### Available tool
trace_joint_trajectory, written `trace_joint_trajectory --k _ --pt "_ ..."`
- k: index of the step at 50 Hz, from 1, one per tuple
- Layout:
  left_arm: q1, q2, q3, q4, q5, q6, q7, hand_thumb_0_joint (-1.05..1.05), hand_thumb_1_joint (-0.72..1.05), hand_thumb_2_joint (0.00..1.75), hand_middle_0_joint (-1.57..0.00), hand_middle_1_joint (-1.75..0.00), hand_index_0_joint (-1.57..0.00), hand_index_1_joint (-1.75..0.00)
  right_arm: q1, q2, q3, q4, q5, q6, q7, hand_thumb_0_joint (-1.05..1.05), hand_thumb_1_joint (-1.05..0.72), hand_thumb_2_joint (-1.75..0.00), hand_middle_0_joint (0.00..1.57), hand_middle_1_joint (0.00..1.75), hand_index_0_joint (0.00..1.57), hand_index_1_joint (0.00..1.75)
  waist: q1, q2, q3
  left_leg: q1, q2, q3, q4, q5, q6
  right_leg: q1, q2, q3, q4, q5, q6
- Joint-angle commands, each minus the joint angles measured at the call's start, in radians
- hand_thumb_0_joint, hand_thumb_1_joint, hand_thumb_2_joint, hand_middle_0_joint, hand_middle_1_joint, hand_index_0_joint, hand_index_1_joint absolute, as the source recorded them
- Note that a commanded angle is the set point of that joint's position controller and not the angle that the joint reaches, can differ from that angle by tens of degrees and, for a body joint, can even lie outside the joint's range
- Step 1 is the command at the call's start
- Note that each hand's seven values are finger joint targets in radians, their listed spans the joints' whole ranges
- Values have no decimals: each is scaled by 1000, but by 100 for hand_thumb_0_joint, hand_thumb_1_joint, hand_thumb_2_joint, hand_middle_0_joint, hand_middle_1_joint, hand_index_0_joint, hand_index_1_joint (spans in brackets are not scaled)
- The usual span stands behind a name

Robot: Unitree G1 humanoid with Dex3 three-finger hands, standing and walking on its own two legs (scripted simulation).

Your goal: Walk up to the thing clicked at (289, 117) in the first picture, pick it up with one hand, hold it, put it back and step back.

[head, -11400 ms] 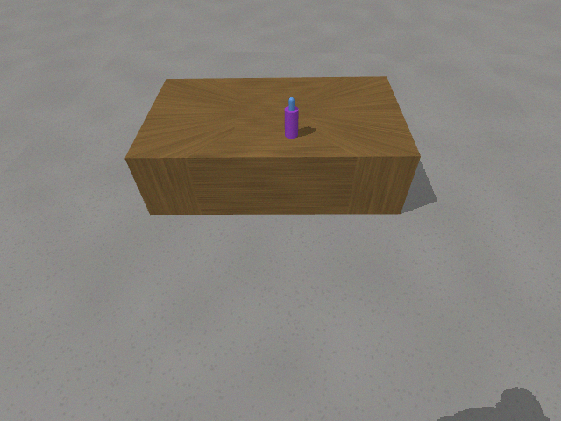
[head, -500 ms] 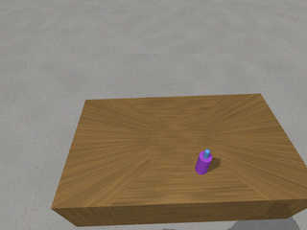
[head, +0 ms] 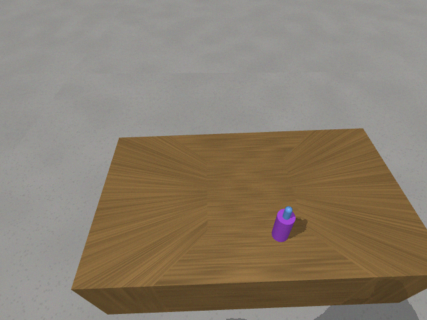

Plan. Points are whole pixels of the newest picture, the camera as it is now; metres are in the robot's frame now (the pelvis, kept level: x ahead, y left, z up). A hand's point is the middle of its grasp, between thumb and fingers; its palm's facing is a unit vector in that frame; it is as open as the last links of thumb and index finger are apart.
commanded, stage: stand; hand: right
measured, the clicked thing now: (284, 222) +0.50 -0.20 -0.33
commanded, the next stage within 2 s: go down in 0.48 s
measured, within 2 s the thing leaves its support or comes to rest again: neither
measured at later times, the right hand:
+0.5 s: hand out of the picture +0.07 -0.25 -0.16, palm faces -0.03 +0.94 -0.34, open 7.4 cm
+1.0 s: hand out of the picture +0.15 -0.27 -0.15, palm faces +0.04 +0.94 -0.33, open 14.8 cm
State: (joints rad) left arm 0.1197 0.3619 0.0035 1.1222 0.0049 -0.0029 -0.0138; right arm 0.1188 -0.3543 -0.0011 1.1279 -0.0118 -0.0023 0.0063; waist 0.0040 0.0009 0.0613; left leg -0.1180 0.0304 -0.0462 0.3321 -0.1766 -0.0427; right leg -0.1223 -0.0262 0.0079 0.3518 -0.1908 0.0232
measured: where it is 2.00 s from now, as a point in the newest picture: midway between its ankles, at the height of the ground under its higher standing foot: outside the picture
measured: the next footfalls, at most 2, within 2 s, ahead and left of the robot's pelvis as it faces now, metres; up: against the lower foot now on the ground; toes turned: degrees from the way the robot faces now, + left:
none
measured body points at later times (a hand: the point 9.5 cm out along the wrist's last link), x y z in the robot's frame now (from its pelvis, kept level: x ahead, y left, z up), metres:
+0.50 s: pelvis +0.00 +0.00 +0.00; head +0.01 +0.00 +0.45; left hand +0.08 +0.30 -0.13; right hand +0.07 -0.30 -0.13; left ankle +0.01 +0.15 -0.75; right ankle +0.00 -0.13 -0.75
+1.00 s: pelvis +0.00 +0.00 -0.02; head +0.04 +0.00 +0.43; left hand +0.12 +0.26 -0.13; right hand +0.15 -0.32 -0.13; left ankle +0.01 +0.15 -0.75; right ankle +0.00 -0.13 -0.75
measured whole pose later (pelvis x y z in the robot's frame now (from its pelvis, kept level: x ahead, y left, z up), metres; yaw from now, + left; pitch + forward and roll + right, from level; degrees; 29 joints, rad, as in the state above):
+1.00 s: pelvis +0.00 +0.00 -0.02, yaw -1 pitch +5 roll +1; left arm 0.24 0.25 0.01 0.70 -0.04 -0.06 0.03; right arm 0.04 -0.36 -0.19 0.84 -0.08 0.20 0.09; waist 0.03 -0.02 -0.01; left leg -0.40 0.01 -0.03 0.59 -0.29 -0.04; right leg -0.42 -0.04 0.03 0.64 -0.31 0.03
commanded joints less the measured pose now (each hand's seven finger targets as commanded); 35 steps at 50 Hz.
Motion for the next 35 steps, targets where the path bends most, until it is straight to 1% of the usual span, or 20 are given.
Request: trace_joint_trajectory --k 1,2,4,5,7,8,12,15,18,20,22,23,28,29,30,31,32,33,34,35 --pt "-35 218 38 -65 2 -24 18 0 90 90 -20 -30 -20 -30 -31 -219 -38 -61 4 -21 -11 0 -90 -90 20 30 20 30 -3 7 -82 7 89 -50 -47 112 51 15 -101 78 -60 109 -45" --pt "-30 220 38 -63 3 -24 19 0 90 90 -20 -30 -20 -30 -30 -217 -39 -59 5 -21 -11 0 -90 -90 20 30 20 30 -3 2 -73 6 89 -54 -52 110 48 8 -95 73 -61 97 -43" --pt "-27 221 38 -65 5 -26 19 0 90 90 -20 -30 -20 -30 -29 -218 -40 -61 4 -22 -11 0 -90 -90 20 30 20 30 -4 -7 -86 24 90 -48 -43 124 50 5 -100 78 -63 123 -43" --pt "-34 222 37 -64 3 -25 19 0 90 90 -20 -30 -20 -30 -23 -213 -37 -58 3 -21 -11 0 -90 -90 20 30 20 30 -6 -7 -65 -1 86 -50 -51 96 48 3 -97 76 -70 92 -42" --pt "-36 222 39 -69 4 -26 20 0 90 90 -20 -30 -20 -30 -27 -219 -41 -63 2 -21 -12 0 -90 -90 20 30 20 30 -6 -2 -103 26 91 -44 -36 134 52 22 -105 79 -56 144 -44" --pt "-32 220 37 -65 3 -25 20 0 90 90 -20 -30 -20 -30 -29 -217 -39 -59 3 -21 -11 0 -90 -90 20 30 20 30 -4 2 -80 13 90 -50 -45 128 49 10 -99 73 -59 131 -42" --pt "-30 212 34 -63 4 -26 20 0 90 90 -20 -30 -20 -30 -28 -215 -39 -61 3 -18 -11 0 -90 -90 20 30 20 30 -4 -1 -69 8 89 -48 -44 106 52 0 -98 74 -68 101 -41" --pt "-30 217 35 -66 4 -27 20 0 90 90 -20 -30 -20 -30 -27 -217 -40 -61 4 -19 -10 0 -90 -90 20 30 20 30 -4 2 -81 17 89 -47 -43 126 50 13 -99 77 -62 133 -42" --pt "-28 215 35 -66 3 -26 21 0 90 90 -20 -30 -20 -30 -29 -214 -40 -63 3 -19 -11 0 -90 -90 20 30 20 30 -2 0 -67 3 88 -48 -48 112 50 9 -97 73 -64 115 -41" --pt "-31 223 38 -68 6 -27 21 0 90 90 -20 -30 -20 -30 -30 -214 -42 -68 3 -20 -11 0 -90 -90 20 30 20 30 -5 -8 -89 27 92 -46 -43 138 51 12 -99 74 -59 138 -44" --pt "-35 222 39 -70 4 -26 21 0 90 90 -20 -30 -20 -30 -26 -213 -41 -66 3 -20 -12 0 -90 -90 20 30 20 30 -3 -4 -76 16 90 -47 -47 129 47 8 -98 74 -60 122 -44" --pt "-37 218 38 -71 4 -27 21 0 90 90 -20 -30 -20 -30 -31 -218 -43 -68 4 -20 -12 0 -90 -90 20 30 20 30 -4 8 -92 26 92 -45 -38 145 52 21 -101 75 -57 143 -45" --pt "-28 212 34 -69 4 -25 20 0 90 90 -20 -30 -20 -30 -28 -218 -42 -64 5 -20 -11 0 -90 -90 20 30 20 30 -2 11 -67 11 92 -47 -47 110 50 5 -97 76 -66 109 -42" --pt "-30 220 37 -71 6 -25 20 0 90 92 -20 -29 -20 -30 -28 -214 -43 -67 3 -19 -11 0 -82 -82 12 22 12 22 -4 0 -72 14 90 -45 -45 114 50 1 -96 74 -63 113 -43" --pt "-28 57 22 -339 -46 -77 35 0 95 95 -23 -32 -23 -33 -379 -61 -71 -418 51 -118 -21 0 -74 -74 5 14 4 14 100 -31 -39 -170 -48 72 36 31 30 -101 17 -41 7 -5 -33" --pt "-5 85 26 -314 -59 -81 45 0 90 93 -22 -31 -22 -32 -482 -100 -78 -342 34 -112 -24 0 -66 -66 5 6 4 6 65 5 -46 -156 -48 80 37 -2 29 -92 19 -34 9 -37 -31" --pt "20 87 26 -313 -59 -76 50 0 90 92 -22 -31 -22 -32 -375 -169 -110 -286 15 -90 -19 0 -58 -58 5 5 4 5 52 -7 -53 -170 -41 78 44 -39 31 -94 27 -33 28 -72 -29" --pt "58 105 51 -308 -57 -72 58 0 87 91 -22 -31 -22 -32 -323 -198 -142 -184 8 -60 -16 0 -50 -50 6 5 5 5 48 21 -79 -188 -39 76 62 -39 31 -125 31 -33 61 -60 -35" --pt "70 118 62 -341 -54 -67 61 0 87 90 -22 -32 -22 -32 -252 -253 -196 -58 -10 -27 -14 0 -42 -42 6 4 5 4 28 31 -114 -175 -32 74 86 -18 32 -161 36 -32 93 -18 -34" --pt "89 106 78 -358 -40 -70 63 0 88 91 -22 -31 -22 -32 -265 -277 -228 -80 -41 -25 -5 0 -34 -34 7 4 6 4 17 38 -194 -147 -30 72 113 11 30 -172 43 -38 131 21 -33"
